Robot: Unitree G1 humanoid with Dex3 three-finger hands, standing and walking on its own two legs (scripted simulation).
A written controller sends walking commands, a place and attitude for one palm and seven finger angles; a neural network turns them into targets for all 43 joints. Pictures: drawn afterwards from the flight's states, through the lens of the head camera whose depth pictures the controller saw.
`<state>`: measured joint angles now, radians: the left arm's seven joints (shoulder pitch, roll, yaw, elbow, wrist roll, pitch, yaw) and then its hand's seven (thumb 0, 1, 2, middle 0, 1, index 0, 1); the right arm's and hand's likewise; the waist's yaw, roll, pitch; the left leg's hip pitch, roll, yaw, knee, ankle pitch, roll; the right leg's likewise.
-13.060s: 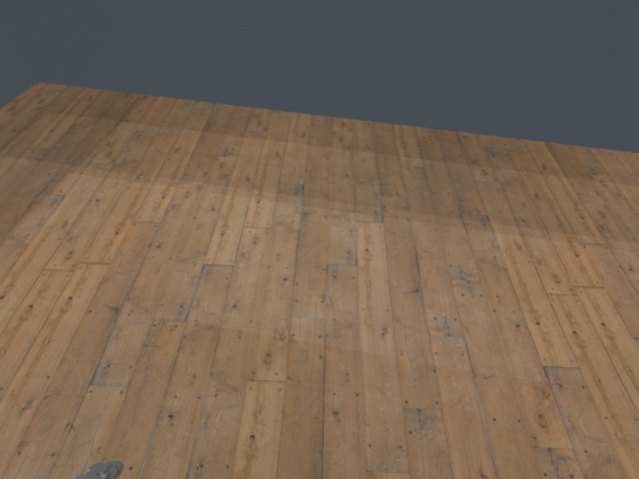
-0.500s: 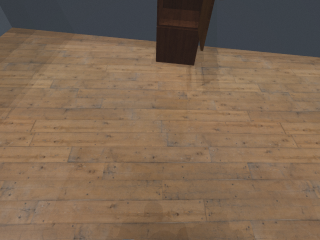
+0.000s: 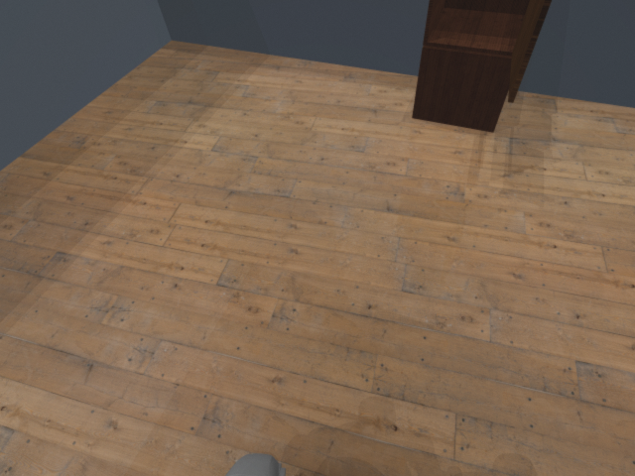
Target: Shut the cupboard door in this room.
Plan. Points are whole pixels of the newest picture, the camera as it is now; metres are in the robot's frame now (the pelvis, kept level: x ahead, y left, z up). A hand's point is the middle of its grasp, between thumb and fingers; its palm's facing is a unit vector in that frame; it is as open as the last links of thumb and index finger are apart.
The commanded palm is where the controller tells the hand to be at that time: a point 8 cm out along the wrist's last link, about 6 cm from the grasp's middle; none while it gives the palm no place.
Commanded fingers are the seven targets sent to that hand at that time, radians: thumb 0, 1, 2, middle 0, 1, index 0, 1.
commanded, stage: turn or walk to find it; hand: left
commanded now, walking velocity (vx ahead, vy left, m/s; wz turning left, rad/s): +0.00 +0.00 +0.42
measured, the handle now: out of the picture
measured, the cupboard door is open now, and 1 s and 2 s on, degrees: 93 93 93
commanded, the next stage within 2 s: stand and wait in 0.36 s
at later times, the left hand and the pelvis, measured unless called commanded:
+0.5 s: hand out of the picture +0.02 +0.26 -0.17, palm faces +0.23 -0.94 -0.26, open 7.4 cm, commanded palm none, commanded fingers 0.00 0.90 0.90 -0.20 -0.30 -0.20 -0.30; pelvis +0.00 +0.03 +0.00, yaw +11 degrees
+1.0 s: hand out of the picture -0.01 +0.18 -0.18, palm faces +0.26 -0.94 -0.20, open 7.3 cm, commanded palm none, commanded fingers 0.00 0.90 0.90 -0.20 -0.30 -0.20 -0.30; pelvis +0.00 +0.00 -0.01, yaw +14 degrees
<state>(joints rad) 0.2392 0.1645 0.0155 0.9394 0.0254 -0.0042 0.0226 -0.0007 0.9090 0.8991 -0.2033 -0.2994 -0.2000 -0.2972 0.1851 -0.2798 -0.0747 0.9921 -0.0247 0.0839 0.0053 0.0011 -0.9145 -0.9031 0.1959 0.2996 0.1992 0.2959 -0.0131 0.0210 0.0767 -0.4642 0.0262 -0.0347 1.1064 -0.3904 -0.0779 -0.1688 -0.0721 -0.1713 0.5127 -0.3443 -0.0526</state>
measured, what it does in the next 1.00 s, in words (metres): steps on the spot: left foot, then right foot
